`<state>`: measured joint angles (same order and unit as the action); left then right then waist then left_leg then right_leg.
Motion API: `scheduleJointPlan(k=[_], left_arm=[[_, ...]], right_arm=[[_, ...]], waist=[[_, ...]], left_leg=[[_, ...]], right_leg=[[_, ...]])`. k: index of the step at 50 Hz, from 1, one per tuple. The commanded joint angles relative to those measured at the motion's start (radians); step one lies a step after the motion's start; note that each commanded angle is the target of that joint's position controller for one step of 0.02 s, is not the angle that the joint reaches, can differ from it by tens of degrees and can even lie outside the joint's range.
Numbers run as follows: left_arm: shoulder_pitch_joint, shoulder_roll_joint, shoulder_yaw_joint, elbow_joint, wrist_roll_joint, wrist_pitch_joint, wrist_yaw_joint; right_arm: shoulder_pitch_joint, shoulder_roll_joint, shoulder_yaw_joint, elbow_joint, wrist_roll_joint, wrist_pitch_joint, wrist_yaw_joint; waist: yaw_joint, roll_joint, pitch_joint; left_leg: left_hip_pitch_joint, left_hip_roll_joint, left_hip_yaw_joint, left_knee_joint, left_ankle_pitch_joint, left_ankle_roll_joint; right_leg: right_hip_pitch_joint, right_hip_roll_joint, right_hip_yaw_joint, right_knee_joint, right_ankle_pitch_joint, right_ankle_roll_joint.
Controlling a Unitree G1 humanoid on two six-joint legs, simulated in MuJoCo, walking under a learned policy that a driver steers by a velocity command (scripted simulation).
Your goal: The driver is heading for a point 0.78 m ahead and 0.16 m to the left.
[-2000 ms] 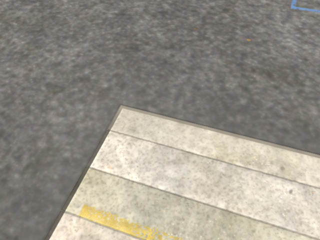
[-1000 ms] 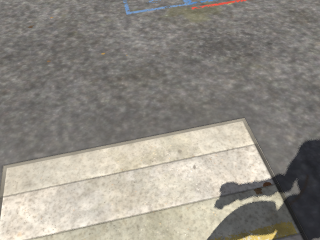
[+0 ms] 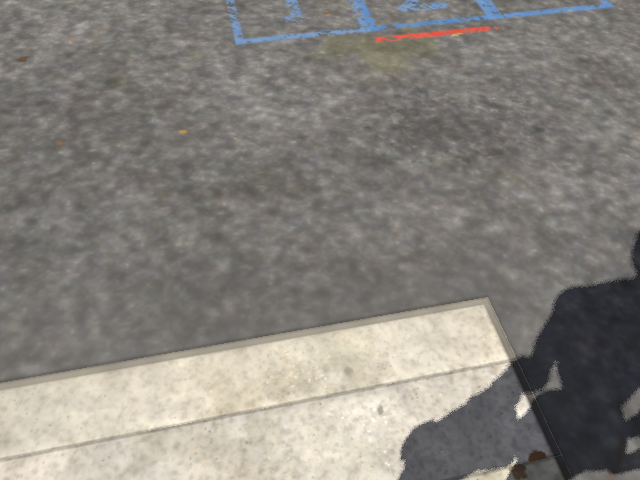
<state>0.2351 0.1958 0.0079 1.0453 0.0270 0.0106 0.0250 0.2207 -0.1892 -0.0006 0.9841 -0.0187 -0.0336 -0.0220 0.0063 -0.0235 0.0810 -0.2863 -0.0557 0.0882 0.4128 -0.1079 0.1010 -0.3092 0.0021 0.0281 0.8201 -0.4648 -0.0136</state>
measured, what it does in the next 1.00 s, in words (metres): walks ahead: right foot, then left foot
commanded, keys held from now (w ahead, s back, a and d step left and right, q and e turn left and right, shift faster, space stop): w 1.00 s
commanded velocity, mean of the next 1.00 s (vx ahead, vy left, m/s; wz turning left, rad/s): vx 0.40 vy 0.00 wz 0.00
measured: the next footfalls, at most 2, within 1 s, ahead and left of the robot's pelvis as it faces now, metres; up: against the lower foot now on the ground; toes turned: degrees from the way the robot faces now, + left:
right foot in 0.18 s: +0.04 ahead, -0.10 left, +0.00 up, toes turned -1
left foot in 0.64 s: +0.33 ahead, +0.13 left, +0.00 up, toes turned +6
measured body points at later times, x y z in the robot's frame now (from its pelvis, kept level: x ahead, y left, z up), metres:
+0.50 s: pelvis +0.11 +0.00 +0.01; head +0.12 -0.01 +0.46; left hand +0.00 +0.22 -0.13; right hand +0.25 -0.25 -0.12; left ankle +0.22 +0.13 -0.69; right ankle +0.00 -0.10 -0.74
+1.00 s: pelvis +0.37 +0.07 +0.01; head +0.39 +0.08 +0.46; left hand +0.50 +0.30 -0.13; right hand +0.30 -0.16 -0.14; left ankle +0.30 +0.12 -0.74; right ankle +0.52 -0.07 -0.68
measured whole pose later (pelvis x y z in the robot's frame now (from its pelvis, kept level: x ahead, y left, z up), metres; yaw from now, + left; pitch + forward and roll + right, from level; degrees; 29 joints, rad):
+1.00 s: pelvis +0.37 +0.07 +0.01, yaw +1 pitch +0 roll +1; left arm 0.10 0.20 0.05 0.95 0.03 -0.04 -0.04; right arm 0.46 -0.16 -0.02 1.07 -0.01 -0.10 0.00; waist -0.03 -0.03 0.04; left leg 0.02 -0.09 0.10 0.21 -0.24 0.09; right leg -0.65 -0.10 -0.04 0.81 -0.04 -0.04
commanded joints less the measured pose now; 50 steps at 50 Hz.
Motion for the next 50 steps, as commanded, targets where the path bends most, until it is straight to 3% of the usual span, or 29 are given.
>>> scheduleJointPlan(k=[1, 3, 5, 8, 9, 10, 11, 12, 13, 15, 18, 22, 25, 28, 30, 31, 32, 33, 34, 35, 36, 37, 39, 41, 44, 50], left_arm=[[0.159, 0.058, 0.010, 0.034, 0.006, 0.018, 0.003], [0.129, 0.080, 0.017, 0.023, 0.012, 0.010, -0.012], [0.131, 0.053, 0.014, 0.026, 0.011, -0.002, -0.022], [0.251, 0.019, 0.009, 0.079, 0.007, -0.021, -0.015], [0.300, 0.041, 0.013, 0.094, 0.010, -0.029, -0.006], [0.353, 0.090, 0.019, 0.099, 0.016, -0.041, 0.005], [0.308, 0.170, 0.044, 0.092, -0.003, -0.045, 0.009], [0.222, 0.136, 0.040, 0.068, -0.007, -0.052, 0.012], [0.171, 0.130, 0.040, 0.050, -0.013, -0.063, 0.009], [0.175, 0.120, 0.041, 0.044, -0.015, -0.082, 0.003], [0.258, 0.093, 0.037, 0.067, -0.013, -0.099, -0.002], [0.320, 0.093, 0.038, 0.072, -0.004, -0.105, -0.001], [0.343, 0.104, 0.040, 0.075, 0.000, -0.110, -0.001], [0.335, 0.124, 0.047, 0.076, 0.002, -0.111, -0.001], [0.296, 0.142, 0.053, 0.070, 0.001, -0.110, -0.003], [0.272, 0.150, 0.056, 0.068, -0.004, -0.108, -0.006], [0.265, 0.143, 0.053, 0.062, -0.007, -0.108, -0.009], [0.285, 0.078, 0.035, 0.026, -0.026, -0.106, -0.016], [0.337, 0.028, 0.034, 0.017, -0.032, -0.110, -0.024], [0.242, 0.096, 0.055, 0.005, -0.016, -0.105, -0.025], [0.169, 0.095, 0.056, -0.019, -0.012, -0.110, -0.032], [0.142, 0.073, 0.054, -0.021, -0.012, -0.111, -0.035], [0.164, 0.044, 0.053, -0.015, 0.010, -0.086, -0.043], [0.150, 0.036, 0.056, -0.025, 0.012, -0.068, -0.051], [0.026, 0.038, 0.054, -0.071, 0.014, -0.054, -0.057], [-0.234, 0.022, 0.032, -0.163, -0.004, -0.059, -0.064]], right_arm=[[0.059, -0.175, -0.042, -0.014, 0.003, 0.005, 0.001], [0.060, -0.191, -0.056, -0.012, 0.008, 0.026, 0.006], [0.046, -0.179, -0.062, -0.010, 0.013, 0.035, 0.008], [-0.005, -0.168, -0.071, -0.020, 0.023, 0.043, 0.005], [-0.041, -0.137, -0.066, -0.039, 0.022, 0.041, 0.007], [-0.050, -0.061, -0.050, -0.062, 0.026, 0.034, 0.014], [-0.077, -0.067, -0.050, -0.085, 0.009, 0.028, 0.020], [-0.083, -0.117, -0.059, -0.078, -0.012, 0.020, 0.032], [-0.047, -0.119, -0.065, -0.061, -0.011, 0.012, 0.045], [-0.022, -0.130, -0.073, -0.035, -0.020, 0.008, 0.058], [-0.092, -0.094, -0.066, -0.061, -0.017, 0.010, 0.060], [-0.224, -0.079, -0.058, -0.114, -0.015, 0.009, 0.057], [-0.296, -0.071, -0.049, -0.151, -0.009, 0.003, 0.059], [-0.305, -0.084, -0.050, -0.175, -0.007, -0.004, 0.057], [-0.209, -0.099, -0.060, -0.158, -0.004, -0.012, 0.048], [-0.073, -0.114, -0.072, -0.115, -0.003, -0.020, 0.040], [0.105, -0.152, -0.091, -0.054, -0.011, -0.033, 0.028], [0.277, -0.249, -0.116, -0.032, -0.038, -0.044, 0.017], [0.320, -0.315, -0.126, -0.015, -0.029, -0.037, 0.024], [0.201, -0.269, -0.116, -0.024, -0.010, -0.030, 0.026], [0.091, -0.193, -0.096, -0.049, -0.003, -0.035, 0.029], [0.037, -0.138, -0.080, -0.055, -0.003, -0.044, 0.034], [0.037, -0.074, -0.059, -0.033, 0.002, -0.057, 0.031], [0.103, -0.075, -0.055, -0.004, 0.004, -0.071, 0.024], [0.175, -0.096, -0.053, 0.022, 0.006, -0.076, 0.018], [0.276, -0.091, -0.040, 0.051, 0.007, -0.077, 0.013]], waist=[[0.011, 0.156, -0.124], [0.013, 0.163, -0.081], [0.031, 0.127, -0.037], [0.089, 0.080, 0.007], [0.107, 0.006, 0.041], [0.103, -0.200, 0.001], [0.075, -0.246, 0.103], [0.023, -0.099, 0.141], [-0.013, -0.073, 0.105], [-0.026, -0.038, 0.048], [0.002, -0.053, 0.044], [0.049, -0.063, 0.071], [0.073, -0.089, 0.076], [0.064, -0.108, 0.073], [0.009, -0.108, 0.034], [-0.057, -0.077, -0.031], [-0.122, -0.029, -0.144], [-0.169, 0.114, -0.287], [-0.138, 0.278, -0.375], [-0.091, 0.155, -0.233], [-0.057, 0.084, -0.114], [-0.029, 0.056, -0.069], [0.018, 0.096, -0.047], [0.030, 0.097, -0.043], [0.019, 0.084, -0.003], [-0.036, 0.082, 0.036]], left_leg=[[0.009, 0.253, -0.291, -0.239, -0.279, 0.116], [-0.050, 0.283, -0.358, -0.313, -0.536, 0.113], [-0.123, 0.287, -0.359, -0.338, -0.580, 0.102], [-0.236, 0.231, -0.287, -0.253, -0.617, 0.061], [-0.313, 0.178, -0.227, -0.127, -0.601, 0.029], [-0.425, 0.077, -0.096, 0.193, -0.533, -0.006], [-0.516, 0.001, -0.030, 0.360, -0.344, -0.028], [-0.478, 0.062, -0.115, 0.434, -0.225, -0.031], [-0.454, 0.063, -0.122, 0.452, -0.172, -0.039], [-0.434, 0.069, -0.089, 0.519, -0.116, -0.062], [-0.468, 0.096, -0.065, 0.532, -0.063, -0.088], [-0.492, 0.115, -0.035, 0.416, -0.027, -0.111], [-0.430, 0.110, -0.010, 0.299, -0.026, -0.095], [-0.336, 0.094, 0.015, 0.212, -0.078, -0.051], [-0.153, 0.051, 0.039, 0.155, -0.108, -0.013], [0.021, 0.016, 0.053, 0.099, -0.076, 0.006], [0.268, 0.026, 0.033, 0.087, -0.074, 0.029], [0.554, 0.304, -0.311, 0.026, -0.316, 0.094], [0.636, 0.496, -0.774, -0.170, -0.369, 0.182], [0.502, 0.445, -0.712, -0.193, -0.422, 0.157], [0.350, 0.409, -0.554, -0.196, -0.346, 0.131], [0.242, 0.356, -0.438, -0.223, -0.217, 0.104], [0.140, 0.286, -0.292, -0.248, -0.058, 0.073], [0.139, 0.266, -0.236, -0.254, 0.086, 0.081], [0.168, 0.255, -0.184, -0.277, 0.178, 0.092], [0.222, 0.223, -0.112, -0.284, 0.353, 0.070]], right_leg=[[0.088, 0.021, -0.053, -0.070, 0.011, -0.006], [0.080, 0.022, -0.077, -0.068, -0.001, -0.028], [0.129, 0.022, -0.089, -0.124, 0.017, -0.052], [0.306, 0.040, -0.111, -0.385, 0.099, -0.106], [0.363, -0.001, -0.033, -0.522, 0.018, -0.130], [0.446, -0.223, 0.274, -0.685, -0.207, -0.165], [0.308, -0.380, 0.521, -0.806, -0.376, -0.227], [0.225, -0.351, 0.468, -0.814, -0.317, -0.216], [0.229, -0.308, 0.396, -0.808, -0.219, -0.190], [0.277, -0.244, 0.261, -0.782, -0.041, -0.167], [0.298, -0.224, 0.195, -0.770, 0.065, -0.176], [0.327, -0.220, 0.145, -0.756, 0.217, -0.195], [0.336, -0.218, 0.100, -0.719, 0.371, -0.193], [0.350, -0.237, 0.074, -0.663, 0.522, -0.179], [0.321, -0.241, 0.043, -0.555, 0.753, -0.155], [0.299, -0.213, 0.000, -0.396, 0.907, -0.137], [0.200, -0.160, -0.047, -0.180, 0.883, -0.114], [-0.066, -0.086, -0.093, 0.156, 0.520, -0.076], [-0.278, 0.071, -0.037, 0.414, -0.074, -0.062], [-0.349, -0.004, 0.048, 0.497, 0.012, -0.085], [-0.352, -0.053, 0.031, 0.469, 0.128, -0.093], [-0.304, -0.085, 0.022, 0.413, 0.198, -0.093], [-0.221, -0.108, 0.008, 0.346, 0.229, -0.077], [-0.229, -0.103, -0.015, 0.319, 0.242, -0.063], [-0.338, -0.114, -0.046, 0.234, 0.321, -0.039], [-0.319, -0.068, -0.116, -0.110, 0.481, -0.025]])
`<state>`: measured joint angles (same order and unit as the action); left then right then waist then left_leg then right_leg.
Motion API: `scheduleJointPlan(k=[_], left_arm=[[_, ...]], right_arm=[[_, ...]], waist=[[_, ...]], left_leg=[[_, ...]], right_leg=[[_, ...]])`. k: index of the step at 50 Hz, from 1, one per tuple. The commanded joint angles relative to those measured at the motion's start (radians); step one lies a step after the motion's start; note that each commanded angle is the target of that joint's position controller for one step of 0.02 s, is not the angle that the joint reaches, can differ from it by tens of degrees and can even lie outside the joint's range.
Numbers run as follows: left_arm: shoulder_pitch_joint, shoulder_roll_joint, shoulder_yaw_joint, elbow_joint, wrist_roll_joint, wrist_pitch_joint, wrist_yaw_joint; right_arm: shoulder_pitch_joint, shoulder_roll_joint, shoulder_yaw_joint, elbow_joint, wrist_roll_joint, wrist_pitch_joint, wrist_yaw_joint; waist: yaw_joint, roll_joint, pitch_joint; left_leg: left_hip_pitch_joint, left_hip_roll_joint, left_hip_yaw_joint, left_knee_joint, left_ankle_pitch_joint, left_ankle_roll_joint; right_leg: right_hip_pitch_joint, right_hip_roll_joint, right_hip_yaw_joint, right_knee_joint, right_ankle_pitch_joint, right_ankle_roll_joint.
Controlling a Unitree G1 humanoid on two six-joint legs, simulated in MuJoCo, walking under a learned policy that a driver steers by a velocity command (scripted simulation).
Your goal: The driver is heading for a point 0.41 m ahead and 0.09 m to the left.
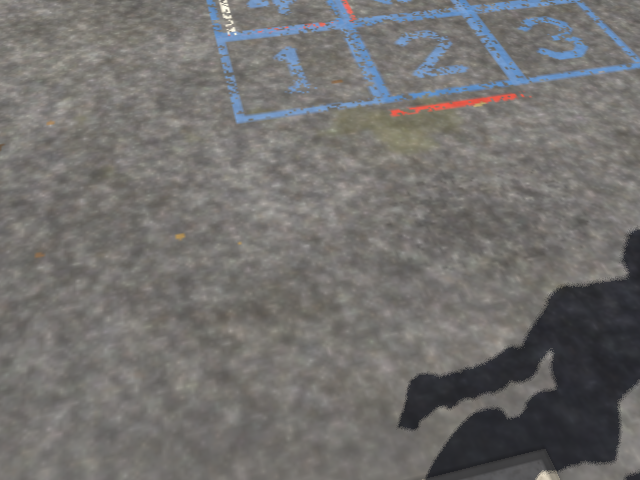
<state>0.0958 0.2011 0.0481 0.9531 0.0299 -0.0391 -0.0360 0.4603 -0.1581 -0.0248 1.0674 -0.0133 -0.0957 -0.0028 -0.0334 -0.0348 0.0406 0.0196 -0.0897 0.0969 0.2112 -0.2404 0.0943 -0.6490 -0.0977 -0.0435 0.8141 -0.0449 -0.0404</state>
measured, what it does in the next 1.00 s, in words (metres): walks ahead: right foot, then left foot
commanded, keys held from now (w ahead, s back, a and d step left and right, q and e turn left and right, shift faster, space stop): w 0.26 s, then w+q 0.08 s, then no key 0.66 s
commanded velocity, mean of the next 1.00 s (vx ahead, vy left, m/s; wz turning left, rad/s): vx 0.28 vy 0.00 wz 0.05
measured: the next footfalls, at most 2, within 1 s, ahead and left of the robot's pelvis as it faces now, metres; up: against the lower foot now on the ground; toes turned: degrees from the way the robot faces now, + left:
right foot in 0.18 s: +0.29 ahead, -0.09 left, +0.00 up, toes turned -4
left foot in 0.66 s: +0.48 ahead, +0.08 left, +0.00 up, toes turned +6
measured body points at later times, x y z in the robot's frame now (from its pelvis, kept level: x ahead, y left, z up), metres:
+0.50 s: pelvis +0.27 -0.03 +0.00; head +0.30 -0.03 +0.45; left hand +0.23 +0.21 -0.14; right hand +0.38 -0.27 -0.14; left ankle +0.38 +0.12 -0.68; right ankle +0.25 -0.09 -0.74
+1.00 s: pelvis +0.38 +0.01 -0.01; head +0.38 +0.01 +0.44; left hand +0.38 +0.23 -0.17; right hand +0.42 -0.22 -0.16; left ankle +0.44 +0.08 -0.74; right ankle +0.38 -0.12 -0.75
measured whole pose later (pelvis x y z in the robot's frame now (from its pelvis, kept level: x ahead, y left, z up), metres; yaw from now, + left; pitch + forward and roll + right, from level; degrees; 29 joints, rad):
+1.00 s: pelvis +0.38 +0.01 -0.01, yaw +2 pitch -1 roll +1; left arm 0.26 0.15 0.01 1.12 0.02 0.02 0.04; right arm 0.25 -0.15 -0.01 1.06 -0.01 -0.01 -0.03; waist 0.00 -0.02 0.03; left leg -0.28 -0.06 0.10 0.42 -0.13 0.09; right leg -0.20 -0.03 0.01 0.51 -0.29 0.00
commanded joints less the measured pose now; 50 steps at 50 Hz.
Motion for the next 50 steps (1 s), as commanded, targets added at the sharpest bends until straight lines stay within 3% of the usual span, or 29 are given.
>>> scheduleJointPlan(k=[1, 4, 6, 8, 9, 10, 11, 12, 13, 14, 16, 17, 19, 22, 26, 29, 31, 32, 33, 34, 35, 36, 37, 38, 40, 42, 45, 48, 50], left_arm=[[-0.122, 0.019, -0.010, -0.080, -0.009, -0.010, -0.002], [-0.169, 0.033, -0.009, -0.107, -0.010, -0.016, 0.003], [-0.130, 0.047, -0.002, -0.104, -0.010, -0.024, 0.010], [0.051, 0.082, 0.018, -0.049, -0.009, -0.035, 0.025], [0.218, 0.110, 0.033, 0.003, 0.002, -0.044, 0.035], [0.389, 0.198, 0.058, 0.034, 0.028, -0.048, 0.047], [0.387, 0.249, 0.071, 0.033, 0.028, -0.039, 0.040], [0.295, 0.196, 0.062, 0.020, -0.011, -0.029, 0.031], [0.190, 0.143, 0.045, 0.002, -0.021, -0.032, 0.028], [0.145, 0.091, 0.032, 0.000, -0.014, -0.042, 0.026], [0.152, 0.036, 0.014, 0.025, -0.014, -0.058, 0.037], [0.182, 0.035, 0.011, 0.038, -0.014, -0.068, 0.040], [0.226, 0.066, 0.012, 0.059, -0.016, -0.085, 0.042], [0.250, 0.079, 0.005, 0.071, -0.012, -0.085, 0.041], [0.294, 0.077, -0.008, 0.092, -0.017, -0.071, 0.046], [0.325, 0.077, -0.011, 0.115, -0.011, -0.057, 0.056], [0.313, 0.079, -0.010, 0.122, -0.010, -0.048, 0.064], [0.298, 0.081, -0.009, 0.125, -0.014, -0.044, 0.067], [0.317, 0.082, -0.008, 0.128, -0.018, -0.043, 0.068], [0.368, 0.053, -0.016, 0.113, -0.028, -0.041, 0.073], [0.495, -0.023, -0.027, 0.152, -0.067, -0.017, 0.069], [0.438, 0.033, -0.012, 0.159, -0.040, 0.008, 0.072], [0.352, 0.032, -0.008, 0.137, -0.014, 0.017, 0.068], [0.306, 0.014, -0.009, 0.132, -0.002, 0.024, 0.064], [0.308, -0.012, -0.015, 0.143, 0.000, 0.041, 0.062], [0.328, -0.022, -0.020, 0.165, -0.009, 0.054, 0.069], [0.302, -0.015, -0.024, 0.172, -0.016, 0.070, 0.080], [0.306, -0.016, -0.030, 0.185, -0.008, 0.069, 0.078], [0.299, 0.016, -0.033, 0.173, 0.003, 0.055, 0.077]], right_arm=[[0.057, -0.125, -0.016, -0.024, 0.001, -0.014, -0.009], [0.089, -0.131, -0.017, -0.002, -0.008, -0.008, -0.017], [0.066, -0.143, -0.020, -0.001, -0.014, -0.005, -0.023], [0.043, -0.165, -0.026, 0.000, -0.018, -0.001, -0.024], [0.022, -0.165, -0.026, -0.006, -0.011, 0.003, -0.021], [0.020, -0.131, -0.016, -0.042, 0.000, 0.000, -0.016], [0.146, -0.041, -0.006, -0.046, 0.036, 0.004, -0.002], [0.035, -0.141, -0.032, -0.052, 0.011, 0.010, -0.008], [-0.054, -0.138, -0.035, -0.086, 0.007, 0.004, -0.004], [-0.076, -0.118, -0.033, -0.085, 0.006, 0.003, -0.003], [-0.040, -0.079, -0.031, -0.068, -0.017, 0.032, 0.007], [-0.034, -0.067, -0.032, -0.066, -0.020, 0.045, 0.013], [-0.066, -0.066, -0.036, -0.081, -0.023, 0.062, 0.015], [-0.151, -0.063, -0.032, -0.111, -0.020, 0.068, 0.011], [-0.274, -0.045, -0.011, -0.136, -0.007, 0.061, 0.005], [-0.279, -0.063, -0.010, -0.128, -0.009, 0.053, -0.009], [-0.232, -0.081, -0.016, -0.107, -0.012, 0.043, -0.017], [-0.165, -0.086, -0.020, -0.079, -0.016, 0.033, -0.022], [-0.098, -0.119, -0.028, -0.057, -0.024, 0.016, -0.026], [-0.008, -0.191, -0.042, -0.043, -0.037, 0.003, -0.027], [-0.005, -0.179, -0.036, -0.037, -0.013, 0.014, -0.027], [-0.054, -0.140, -0.024, -0.052, 0.012, 0.025, -0.021], [-0.125, -0.124, -0.018, -0.061, 0.010, 0.034, -0.024], [-0.178, -0.100, -0.007, -0.068, 0.001, 0.042, -0.031], [-0.233, -0.077, 0.005, -0.070, -0.005, 0.051, -0.044], [-0.217, -0.087, 0.006, -0.060, -0.011, 0.050, -0.042], [-0.207, -0.114, 0.000, -0.049, -0.005, 0.058, -0.037], [-0.227, -0.121, -0.007, -0.045, 0.009, 0.082, -0.034], [-0.195, -0.110, -0.011, -0.035, 0.014, 0.094, -0.032]], waist=[[-0.005, 0.095, 0.077], [-0.010, 0.095, 0.084], [0.021, 0.101, 0.059], [0.097, 0.113, -0.037], [0.169, 0.092, -0.117], [0.215, -0.003, -0.244], [0.134, -0.200, -0.336], [0.125, -0.008, -0.236], [0.091, -0.002, -0.100], [0.061, 0.043, -0.037], [0.009, 0.017, -0.006], [0.002, 0.008, -0.004], [-0.013, 0.007, 0.026], [-0.017, -0.016, 0.033], [0.031, -0.059, 0.001], [0.042, -0.069, -0.012], [0.023, -0.070, -0.015], [-0.012, -0.044, -0.030], [-0.034, 0.020, -0.070], [-0.026, 0.121, -0.178], [-0.004, 0.267, -0.306], [0.001, 0.161, -0.267], [0.011, 0.139, -0.153], [0.034, 0.097, -0.090], [0.075, 0.117, -0.048], [0.075, 0.116, -0.074], [0.061, 0.129, -0.077], [0.072, 0.117, -0.015], [0.051, 0.075, 0.044]], left_leg=[[-0.053, 0.264, -0.119, -0.080, 0.508, 0.076], [0.060, 0.295, -0.118, -0.040, 0.610, 0.083], [0.105, 0.306, -0.100, 0.045, 0.814, 0.076], [0.111, 0.298, -0.086, 0.267, 1.006, 0.060], [0.012, 0.267, -0.059, 0.467, 0.907, 0.045], [-0.201, 0.210, -0.022, 0.780, 0.532, 0.030], [-0.560, 0.006, -0.031, 1.140, -0.305, -0.006], [-0.647, 0.066, -0.156, 1.172, -0.230, 0.013], [-0.666, 0.108, -0.154, 1.121, -0.127, 0.015], [-0.625, 0.138, -0.153, 1.069, -0.076, 0.013], [-0.526, 0.167, -0.156, 0.988, -0.045, -0.007], [-0.507, 0.166, -0.152, 0.971, -0.037, -0.014], [-0.523, 0.156, -0.136, 0.929, -0.019, -0.033], [-0.548, 0.147, -0.093, 0.772, 0.065, -0.056], [-0.462, 0.115, -0.013, 0.505, 0.197, -0.057], [-0.436, 0.102, -0.015, 0.426, 0.170, -0.037], [-0.382, 0.087, -0.022, 0.354, 0.125, -0.013], [-0.303, 0.077, -0.023, 0.255, 0.183, -0.001], [-0.176, 0.130, -0.074, 0.182, 0.467, 0.009], [0.029, 0.325, -0.231, 0.274, 0.996, 0.060], [0.120, 0.503, -0.427, 0.261, 1.212, 0.259], [0.025, 0.479, -0.421, 0.207, 0.983, 0.265], [-0.081, 0.435, -0.382, 0.149, 0.774, 0.239], [-0.167, 0.393, -0.342, 0.098, 0.607, 0.198], [-0.281, 0.321, -0.253, 0.045, 0.464, 0.133], [-0.275, 0.294, -0.227, 0.044, 0.394, 0.107], [-0.294, 0.287, -0.246, 0.011, 0.110, 0.090], [-0.407, 0.258, -0.253, -0.030, -0.242, 0.027], [-0.432, 0.225, -0.244, -0.034, -0.291, -0.038]], right_leg=[[0.027, 0.041, -0.054, -0.139, 0.066, -0.004], [0.029, 0.060, -0.056, -0.213, 0.029, -0.036], [0.109, 0.095, -0.068, -0.250, -0.048, -0.070], [0.321, 0.153, -0.080, -0.297, -0.114, -0.110], [0.540, 0.134, -0.057, -0.354, -0.068, -0.140], [0.795, -0.096, 0.198, -0.356, -0.148, -0.197], [1.009, -0.351, 0.702, -0.477, -0.171, -0.359], [0.904, -0.284, 0.665, -0.531, -0.261, -0.314], [0.752, -0.251, 0.508, -0.567, -0.232, -0.276], [0.636, -0.213, 0.402, -0.603, -0.132, -0.240], [0.502, -0.149, 0.243, -0.643, -0.045, -0.175], [0.481, -0.139, 0.206, -0.655, -0.016, -0.164], [0.456, -0.131, 0.130, -0.647, 0.255, -0.168], [0.465, -0.091, 0.013, -0.609, 0.552, -0.149], [0.523, -0.052, -0.048, -0.572, 0.637, -0.119], [0.609, -0.085, -0.029, -0.503, 0.650, -0.123], [0.637, -0.102, -0.005, -0.420, 0.651, -0.118], [0.637, -0.087, -0.007, -0.336, 0.618, -0.098], [0.595, -0.047, -0.022, -0.223, 0.469, -0.063], [0.466, 0.015, -0.059, -0.040, 0.052, -0.030], [0.369, 0.143, -0.030, 0.156, -0.556, -0.006], [0.350, 0.122, 0.050, 0.208, -0.640, -0.001], [0.310, 0.116, 0.064, 0.228, -0.612, 0.005], [0.311, 0.094, 0.078, 0.188, -0.548, 0.012], [0.386, 0.075, 0.072, 0.070, -0.457, 0.032], [0.431, 0.091, 0.048, -0.035, -0.436, 0.041], [0.467, 0.089, 0.036, -0.157, -0.367, 0.041], [0.557, 0.084, 0.022, -0.338, -0.210, 0.022], [0.526, 0.016, 0.108, -0.449, -0.237, 0.003]])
